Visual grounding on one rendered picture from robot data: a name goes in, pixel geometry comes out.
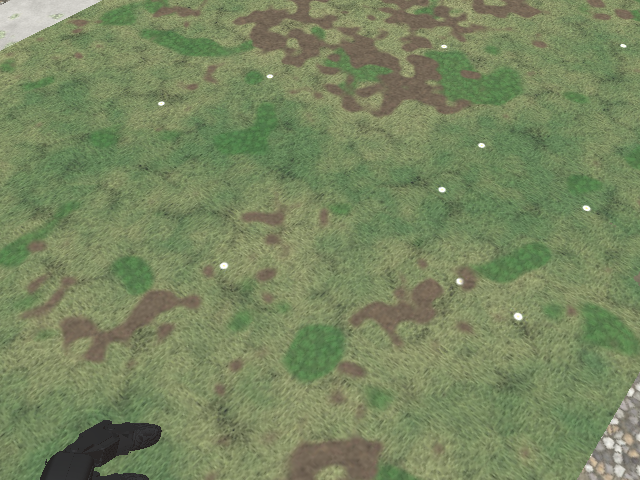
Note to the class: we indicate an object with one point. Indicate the robot left hand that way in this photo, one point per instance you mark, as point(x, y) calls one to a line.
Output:
point(98, 445)

